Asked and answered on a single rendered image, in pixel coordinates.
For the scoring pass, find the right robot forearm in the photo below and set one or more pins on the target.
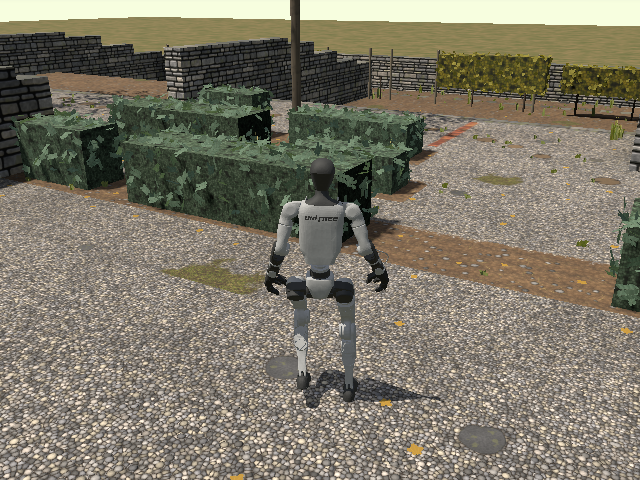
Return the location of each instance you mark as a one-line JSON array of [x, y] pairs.
[[375, 261]]

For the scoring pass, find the left robot upper arm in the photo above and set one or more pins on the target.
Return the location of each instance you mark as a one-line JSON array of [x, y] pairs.
[[289, 211]]

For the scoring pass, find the left robot forearm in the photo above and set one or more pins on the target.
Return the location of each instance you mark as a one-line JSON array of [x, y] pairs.
[[274, 263]]

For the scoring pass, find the left robot hand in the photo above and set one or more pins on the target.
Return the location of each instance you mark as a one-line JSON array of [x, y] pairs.
[[279, 280]]

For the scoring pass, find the right robot hand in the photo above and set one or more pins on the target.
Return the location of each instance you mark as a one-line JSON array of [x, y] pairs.
[[383, 278]]

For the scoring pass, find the right robot upper arm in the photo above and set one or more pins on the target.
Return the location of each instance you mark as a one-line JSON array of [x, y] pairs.
[[353, 212]]

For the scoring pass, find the left robot foot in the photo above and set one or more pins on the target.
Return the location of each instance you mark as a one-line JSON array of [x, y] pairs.
[[302, 381]]

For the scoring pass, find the humanoid robot torso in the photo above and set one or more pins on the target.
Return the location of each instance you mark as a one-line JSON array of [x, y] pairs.
[[320, 239]]

